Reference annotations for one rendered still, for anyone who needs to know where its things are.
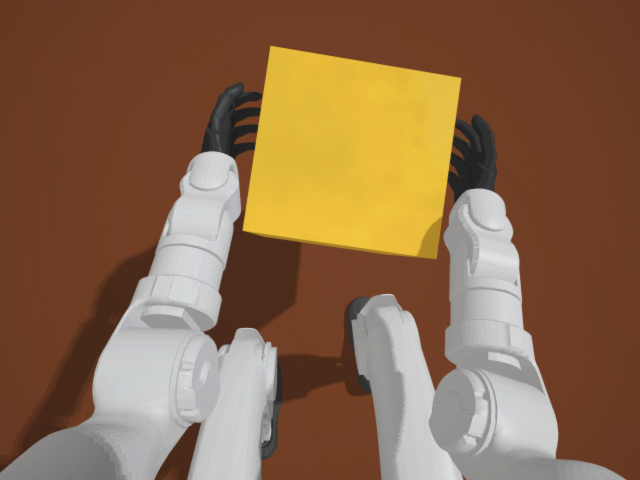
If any robot left foot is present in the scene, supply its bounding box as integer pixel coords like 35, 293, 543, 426
261, 362, 282, 460

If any right robot upper arm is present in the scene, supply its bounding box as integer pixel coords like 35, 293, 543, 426
429, 366, 626, 480

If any robot right forearm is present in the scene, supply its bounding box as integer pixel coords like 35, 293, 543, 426
444, 189, 558, 426

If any carton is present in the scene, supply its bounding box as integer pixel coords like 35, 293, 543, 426
243, 46, 461, 259

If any left robot upper arm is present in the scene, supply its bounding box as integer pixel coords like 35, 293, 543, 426
0, 327, 220, 480

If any left robot shin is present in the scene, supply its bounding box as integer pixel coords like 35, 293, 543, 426
218, 328, 274, 441

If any robot left forearm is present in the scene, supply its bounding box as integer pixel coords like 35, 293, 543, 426
92, 151, 241, 406

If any right robot hand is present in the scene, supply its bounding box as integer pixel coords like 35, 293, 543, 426
447, 114, 497, 203

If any left robot hand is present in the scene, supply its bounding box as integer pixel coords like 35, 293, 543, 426
200, 82, 262, 159

